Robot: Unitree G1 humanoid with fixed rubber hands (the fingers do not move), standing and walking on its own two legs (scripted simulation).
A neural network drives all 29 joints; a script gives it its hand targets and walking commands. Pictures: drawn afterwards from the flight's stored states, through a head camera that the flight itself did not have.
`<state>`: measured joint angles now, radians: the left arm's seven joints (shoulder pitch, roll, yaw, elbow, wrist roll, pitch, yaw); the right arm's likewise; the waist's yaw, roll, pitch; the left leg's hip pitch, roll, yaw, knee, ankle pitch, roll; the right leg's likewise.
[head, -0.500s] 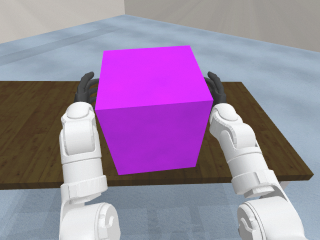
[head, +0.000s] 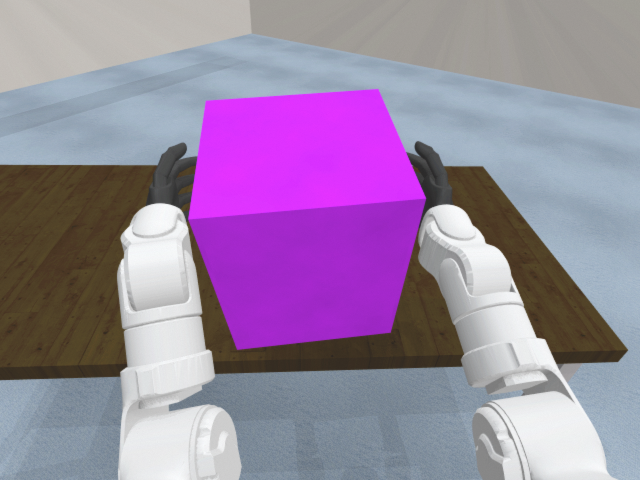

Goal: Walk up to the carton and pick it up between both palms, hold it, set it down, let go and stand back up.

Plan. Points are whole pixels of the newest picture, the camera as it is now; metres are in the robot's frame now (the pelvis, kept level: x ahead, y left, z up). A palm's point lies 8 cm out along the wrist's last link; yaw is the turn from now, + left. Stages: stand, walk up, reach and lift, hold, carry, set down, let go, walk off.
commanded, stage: hold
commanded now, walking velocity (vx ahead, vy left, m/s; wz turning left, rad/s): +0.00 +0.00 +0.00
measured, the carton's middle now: (304, 224) +0.39 +0.01 +0.17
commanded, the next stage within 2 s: none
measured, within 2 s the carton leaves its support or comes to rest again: neither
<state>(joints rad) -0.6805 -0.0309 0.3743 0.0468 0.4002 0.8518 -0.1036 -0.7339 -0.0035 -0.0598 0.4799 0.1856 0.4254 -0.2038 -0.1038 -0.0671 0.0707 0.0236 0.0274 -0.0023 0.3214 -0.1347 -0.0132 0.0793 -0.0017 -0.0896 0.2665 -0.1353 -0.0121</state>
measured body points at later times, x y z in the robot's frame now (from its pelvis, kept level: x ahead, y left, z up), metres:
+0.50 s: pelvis +0.00 +0.00 +0.00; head -0.06 +0.03 +0.44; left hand +0.37 +0.17 +0.22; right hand +0.37 -0.14 +0.22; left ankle +0.04 +0.12 -0.75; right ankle +0.03 -0.11 -0.75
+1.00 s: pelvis +0.00 +0.00 +0.00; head -0.05 +0.03 +0.45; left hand +0.37 +0.16 +0.22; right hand +0.37 -0.14 +0.21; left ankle +0.04 +0.12 -0.75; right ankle +0.03 -0.11 -0.75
